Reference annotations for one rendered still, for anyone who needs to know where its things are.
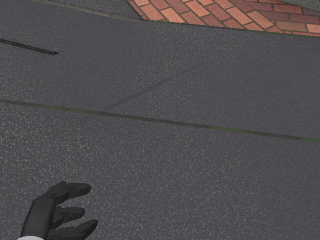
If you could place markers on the robot left hand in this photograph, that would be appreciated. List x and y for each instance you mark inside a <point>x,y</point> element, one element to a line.
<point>44,216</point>

